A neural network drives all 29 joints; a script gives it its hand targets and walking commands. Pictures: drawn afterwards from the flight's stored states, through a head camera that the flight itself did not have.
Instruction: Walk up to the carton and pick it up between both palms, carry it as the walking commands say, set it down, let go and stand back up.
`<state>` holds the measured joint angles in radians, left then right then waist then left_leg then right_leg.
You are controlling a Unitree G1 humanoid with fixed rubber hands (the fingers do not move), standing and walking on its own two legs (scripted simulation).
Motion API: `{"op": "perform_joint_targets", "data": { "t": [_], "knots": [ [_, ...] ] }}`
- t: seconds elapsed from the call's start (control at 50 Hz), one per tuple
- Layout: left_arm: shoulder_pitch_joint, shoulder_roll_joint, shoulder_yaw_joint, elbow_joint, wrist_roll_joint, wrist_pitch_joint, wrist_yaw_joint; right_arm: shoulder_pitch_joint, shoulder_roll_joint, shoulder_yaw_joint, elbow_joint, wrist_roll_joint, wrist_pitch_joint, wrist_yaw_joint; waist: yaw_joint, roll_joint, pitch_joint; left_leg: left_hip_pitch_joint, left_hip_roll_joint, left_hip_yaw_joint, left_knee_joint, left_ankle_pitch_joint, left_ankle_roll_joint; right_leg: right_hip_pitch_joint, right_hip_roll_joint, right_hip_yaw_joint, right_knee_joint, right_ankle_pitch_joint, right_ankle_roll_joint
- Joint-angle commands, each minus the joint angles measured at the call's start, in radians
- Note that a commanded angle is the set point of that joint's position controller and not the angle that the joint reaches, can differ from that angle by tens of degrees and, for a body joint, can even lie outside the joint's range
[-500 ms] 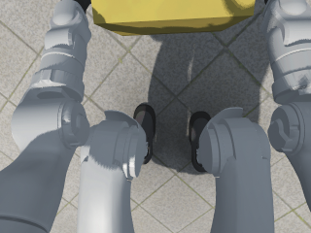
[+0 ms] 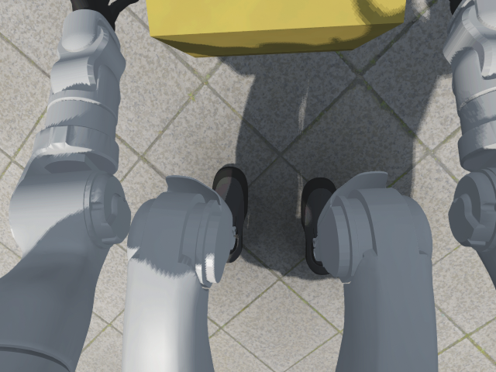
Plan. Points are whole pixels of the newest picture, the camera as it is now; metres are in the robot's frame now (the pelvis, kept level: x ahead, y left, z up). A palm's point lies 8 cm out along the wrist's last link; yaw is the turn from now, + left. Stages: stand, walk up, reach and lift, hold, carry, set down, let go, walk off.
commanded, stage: set down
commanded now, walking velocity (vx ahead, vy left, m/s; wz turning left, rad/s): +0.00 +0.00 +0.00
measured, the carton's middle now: out of the picture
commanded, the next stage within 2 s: let go in 1.32 s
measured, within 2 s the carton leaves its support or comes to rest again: neither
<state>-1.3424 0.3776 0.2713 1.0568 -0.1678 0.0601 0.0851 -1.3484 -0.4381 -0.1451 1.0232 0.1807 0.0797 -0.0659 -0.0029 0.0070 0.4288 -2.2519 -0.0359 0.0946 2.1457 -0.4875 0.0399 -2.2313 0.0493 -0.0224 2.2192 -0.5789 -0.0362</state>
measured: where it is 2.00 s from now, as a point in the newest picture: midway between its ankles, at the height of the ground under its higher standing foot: (274, 236)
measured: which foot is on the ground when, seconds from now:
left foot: down 0.00-1.00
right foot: down 0.00-1.00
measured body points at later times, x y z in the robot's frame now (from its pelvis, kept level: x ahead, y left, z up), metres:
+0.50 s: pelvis -0.01 +0.00 +0.05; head +0.34 -0.01 +0.32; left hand +0.55 +0.22 -0.06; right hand +0.54 -0.24 -0.07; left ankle +0.14 +0.09 -0.33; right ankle +0.11 -0.10 -0.33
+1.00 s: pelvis -0.01 +0.00 +0.18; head +0.33 -0.01 +0.46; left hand +0.54 +0.21 +0.09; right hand +0.54 -0.25 +0.08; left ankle +0.14 +0.09 -0.33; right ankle +0.11 -0.10 -0.33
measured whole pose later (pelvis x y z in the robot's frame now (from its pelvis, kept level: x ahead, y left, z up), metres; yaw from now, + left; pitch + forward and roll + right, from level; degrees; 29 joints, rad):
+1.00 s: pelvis -0.01 +0.00 +0.18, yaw -2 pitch +23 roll +0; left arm -1.22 0.42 0.27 0.52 -0.24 0.46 0.09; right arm -1.26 -0.54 -0.13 0.65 0.26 0.43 0.00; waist 0.00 0.01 0.52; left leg -1.58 -0.06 0.02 1.61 -0.43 0.04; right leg -1.55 0.06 -0.02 1.64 -0.50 -0.04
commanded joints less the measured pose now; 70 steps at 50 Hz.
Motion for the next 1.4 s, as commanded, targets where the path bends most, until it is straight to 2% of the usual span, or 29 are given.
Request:
{"op": "perform_joint_targets", "data": {
  "t": [0.0, 0.08, 0.1, 0.12, 0.16, 0.18, 0.22, 0.24, 0.32, 0.4, 0.46, 0.48, 0.5, 0.66, 0.8, 0.82, 0.84, 0.86, 0.94, 0.98, 1.04, 1.1, 1.14, 1.16, 1.18, 1.24, 1.26, 1.28, 1.38],
  "knots": [
    [-0.208, 0.247, -0.083, -0.273, -0.09, 0.012, 0.005, -0.285, -0.28, 0.022, -0.35, 0.06, -0.021, 0.004, 0.009, -0.088, -1.68, 0.833, 0.032, -0.113, -0.066, 0.365, -0.041, 0.699, -0.059, 0.024, -0.15, 0.367, 0.031],
    [-0.191, 0.272, -0.076, -0.382, -0.11, 0.069, 0.018, -0.267, -0.296, 0.032, -0.444, 0.092, 0.037, 0.004, 0.03, -0.095, -1.872, 0.911, 0.014, -0.085, -0.109, 0.314, -0.034, 0.827, -0.051, 0.013, -0.184, 0.348, 0.028],
    [-0.192, 0.284, -0.071, -0.425, -0.112, 0.086, 0.021, -0.273, -0.298, 0.042, -0.477, 0.107, 0.058, 0.004, 0.047, -0.092, -1.917, 0.932, 0.009, -0.078, -0.121, 0.306, -0.031, 0.851, -0.046, 0.015, -0.196, 0.34, 0.026],
    [-0.207, 0.288, -0.076, -0.435, -0.119, 0.106, 0.023, -0.287, -0.313, 0.038, -0.495, 0.114, 0.081, 0.002, 0.041, -0.086, -1.959, 0.951, 0.009, -0.075, -0.128, 0.282, -0.027, 0.877, -0.046, 0.011, -0.206, 0.324, 0.022],
    [-0.213, 0.29, -0.087, -0.567, -0.148, 0.146, 0.028, -0.292, -0.336, 0.022, -0.615, 0.123, 0.12, -0.001, 0.022, -0.087, -2.05, 1.015, -0.002, -0.072, -0.153, 0.319, -0.025, 0.94, -0.035, 0.005, -0.228, 0.363, 0.018],
    [-0.206, 0.291, -0.087, -0.566, -0.151, 0.167, 0.028, -0.275, -0.346, 0.01, -0.611, 0.117, 0.14, -0.002, 0.007, -0.088, -2.027, 1.013, -0.001, -0.073, -0.172, 0.285, -0.023, 0.935, -0.034, 0.004, -0.25, 0.335, 0.018],
    [-0.217, 0.299, -0.072, -0.538, -0.129, 0.201, 0.024, -0.284, -0.351, -0.007, -0.561, 0.102, 0.174, 0.005, 0.014, -0.07, -1.876, 0.953, 0.004, -0.076, -0.215, 0.185, -0.02, 0.85, -0.037, 0.005, -0.29, 0.228, 0.015],
    [-0.222, 0.301, -0.064, -0.57, -0.118, 0.214, 0.025, -0.291, -0.35, -0.014, -0.58, 0.099, 0.186, 0.009, 0.017, -0.061, -1.869, 0.972, 0.006, -0.081, -0.24, 0.168, -0.019, 0.856, -0.038, 0.007, -0.31, 0.206, 0.013],
    [-0.223, 0.295, -0.05, -0.527, -0.087, 0.257, 0.02, -0.27, -0.334, -0.015, -0.474, 0.089, 0.226, 0.03, 0.02, -0.043, -1.787, 0.993, 0.008, -0.094, -0.309, 0.115, -0.02, 0.809, -0.036, 0.01, -0.376, 0.141, 0.006],
    [-0.213, 0.311, -0.024, -0.566, -0.058, 0.281, 0.023, -0.271, -0.349, -0.03, -0.512, 0.081, 0.243, 0.041, 0.031, -0.041, -1.88, 1.095, 0.0, -0.103, -0.358, 0.177, -0.019, 0.854, -0.026, 0.01, -0.428, 0.188, 0.007],
    [-0.206, 0.314, -0.014, -0.617, -0.056, 0.297, 0.019, -0.272, -0.366, -0.041, -0.562, 0.075, 0.254, 0.046, 0.019, -0.051, -1.948, 1.141, -0.009, -0.102, -0.392, 0.224, -0.017, 0.904, -0.017, 0.006, -0.473, 0.232, 0.01],
    [-0.201, 0.317, -0.009, -0.632, -0.052, 0.301, 0.018, -0.279, -0.362, -0.042, -0.587, 0.083, 0.257, 0.047, 0.03, -0.039, -1.97, 1.166, -0.011, -0.101, -0.403, 0.245, -0.015, 0.916, -0.014, 0.009, -0.485, 0.25, 0.009],
    [-0.195, 0.316, -0.009, -0.652, -0.057, 0.307, 0.017, -0.269, -0.361, -0.044, -0.605, 0.08, 0.263, 0.048, 0.024, -0.042, -2.015, 1.187, -0.015, -0.105, -0.417, 0.272, -0.015, 0.949, -0.011, 0.011, -0.5, 0.281, 0.011],
    [-0.158, 0.336, 0.008, -0.725, -0.058, 0.347, 0.011, -0.223, -0.383, -0.083, -0.656, 0.071, 0.306, 0.055, 0.014, -0.029, -2.109, 1.298, -0.02, -0.105, -0.538, 0.311, -0.019, 1.076, 0.003, 0.013, -0.617, 0.329, 0.014],
    [-0.138, 0.344, 0.01, -0.754, -0.061, 0.372, 0.005, -0.201, -0.391, -0.085, -0.686, 0.092, 0.329, 0.067, 0.025, -0.006, -2.158, 1.437, -0.016, -0.117, -0.655, 0.363, -0.022, 1.17, 0.007, 0.022, -0.734, 0.369, 0.015],
    [-0.133, 0.341, 0.005, -0.717, -0.063, 0.377, 0.002, -0.205, -0.385, -0.084, -0.659, 0.091, 0.333, 0.069, 0.026, -0.009, -2.12, 1.435, -0.014, -0.119, -0.678, 0.344, -0.022, 1.165, 0.008, 0.021, -0.755, 0.349, 0.015],
    [-0.13, 0.346, 0.012, -0.73, -0.056, 0.378, 0.002, -0.202, -0.384, -0.084, -0.678, 0.089, 0.334, 0.069, 0.032, -0.012, -2.133, 1.448, -0.014, -0.119, -0.696, 0.349, -0.021, 1.199, 0.007, 0.028, -0.776, 0.358, 0.016],
    [-0.134, 0.345, 0.005, -0.741, -0.063, 0.377, 0.002, -0.216, -0.392, -0.087, -0.702, 0.092, 0.333, 0.069, 0.024, -0.015, -2.145, 1.479, -0.012, -0.122, -0.714, 0.359, -0.021, 1.213, 0.008, 0.025, -0.79, 0.367, 0.018],
    [-0.126, 0.341, 0.006, -0.723, -0.052, 0.375, 0.003, -0.186, -0.38, -0.091, -0.644, 0.084, 0.334, 0.077, 0.028, 0.002, -2.108, 1.543, -0.006, -0.129, -0.789, 0.377, -0.028, 1.244, 0.009, 0.032, -0.865, 0.37, 0.018],
    [-0.122, 0.333, -0.004, -0.72, -0.055, 0.374, 0.002, -0.189, -0.382, -0.092, -0.662, 0.087, 0.329, 0.08, 0.024, 0.002, -2.127, 1.605, -0.002, -0.139, -0.828, 0.396, -0.029, 1.273, 0.012, 0.03, -0.903, 0.38, 0.02],
    [-0.127, 0.329, -0.008, -0.706, -0.047, 0.37, -0.001, -0.168, -0.377, -0.1, -0.604, 0.07, 0.326, 0.085, 0.016, 0.013, -2.072, 1.623, -0.001, -0.139, -0.891, 0.373, -0.034, 1.31, 0.01, 0.038, -0.969, 0.366, 0.02],
    [-0.122, 0.32, -0.021, -0.692, -0.047, 0.364, -0.007, -0.173, -0.379, -0.098, -0.613, 0.072, 0.315, 0.09, 0.014, 0.016, -2.073, 1.686, 0.002, -0.148, -0.952, 0.389, -0.035, 1.358, 0.01, 0.041, -1.029, 0.381, 0.023],
    [-0.125, 0.314, -0.026, -0.667, -0.035, 0.357, -0.009, -0.157, -0.375, -0.103, -0.561, 0.062, 0.308, 0.095, 0.01, 0.033, -2.031, 1.71, 0.006, -0.152, -0.996, 0.375, -0.039, 1.362, 0.007, 0.044, -1.07, 0.364, 0.025],
    [-0.111, 0.306, -0.021, -0.617, -0.03, 0.35, -0.013, -0.145, -0.363, -0.1, -0.513, 0.055, 0.301, 0.098, 0.012, 0.026, -1.962, 1.68, 0.01, -0.151, -1.009, 0.356, -0.04, 1.351, 0.002, 0.048, -1.09, 0.347, 0.025],
    [-0.096, 0.277, -0.027, -0.517, -0.026, 0.34, -0.023, -0.127, -0.342, -0.102, -0.414, 0.034, 0.291, 0.105, -0.003, 0.016, -1.814, 1.616, 0.017, -0.157, -1.023, 0.306, -0.041, 1.287, -0.005, 0.049, -1.108, 0.297, 0.024],
    [-0.066, 0.228, -0.016, -0.488, 0.019, 0.286, -0.042, -0.07, -0.295, -0.099, -0.318, 0.001, 0.243, 0.127, 0.005, 0.044, -1.691, 1.6, 0.021, -0.162, -1.045, 0.366, -0.053, 1.233, -0.013, 0.054, -1.145, 0.323, 0.019],
    [-0.063, 0.218, -0.012, -0.486, 0.034, 0.269, -0.048, -0.058, -0.275, -0.087, -0.308, 0.003, 0.23, 0.134, 0.017, 0.053, -1.679, 1.619, 0.021, -0.16, -1.052, 0.375, -0.053, 1.225, -0.016, 0.057, -1.159, 0.322, 0.018],
    [-0.065, 0.22, -0.013, -0.504, 0.033, 0.257, -0.052, -0.053, -0.271, -0.084, -0.318, 0.001, 0.219, 0.137, 0.016, 0.042, -1.698, 1.649, 0.021, -0.163, -1.06, 0.396, -0.054, 1.235, -0.014, 0.054, -1.165, 0.332, 0.018],
    [0.028, 0.177, -0.046, -0.446, 0.05, 0.244, -0.082, 0.04, -0.233, -0.079, -0.294, -0.025, 0.202, 0.146, -0.004, 0.032, -1.644, 1.631, 0.013, -0.151, -1.089, 0.388, -0.048, 1.274, -0.018, 0.049, -1.209, 0.35, 0.019]
  ]
}}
